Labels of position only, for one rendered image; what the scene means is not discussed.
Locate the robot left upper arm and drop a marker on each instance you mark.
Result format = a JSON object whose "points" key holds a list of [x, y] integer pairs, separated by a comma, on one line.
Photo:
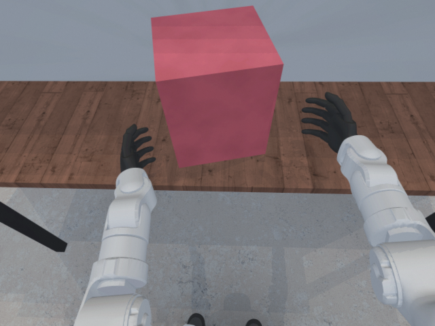
{"points": [[115, 310]]}

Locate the robot right hand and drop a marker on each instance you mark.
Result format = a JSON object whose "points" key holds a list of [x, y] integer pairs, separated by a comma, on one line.
{"points": [[339, 125]]}

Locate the robot left hand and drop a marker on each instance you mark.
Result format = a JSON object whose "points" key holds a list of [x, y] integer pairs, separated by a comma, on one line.
{"points": [[129, 158]]}

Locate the carton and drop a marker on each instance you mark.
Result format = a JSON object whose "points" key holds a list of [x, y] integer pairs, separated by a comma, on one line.
{"points": [[217, 74]]}

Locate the robot right upper arm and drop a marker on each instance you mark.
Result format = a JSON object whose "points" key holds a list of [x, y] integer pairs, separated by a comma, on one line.
{"points": [[403, 275]]}

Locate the robot left forearm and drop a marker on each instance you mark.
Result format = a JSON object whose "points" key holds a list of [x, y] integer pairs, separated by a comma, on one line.
{"points": [[121, 268]]}

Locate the robot right forearm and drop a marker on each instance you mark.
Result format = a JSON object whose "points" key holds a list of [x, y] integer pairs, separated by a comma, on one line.
{"points": [[388, 214]]}

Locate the table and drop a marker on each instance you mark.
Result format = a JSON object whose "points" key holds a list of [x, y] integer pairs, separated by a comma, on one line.
{"points": [[69, 134]]}

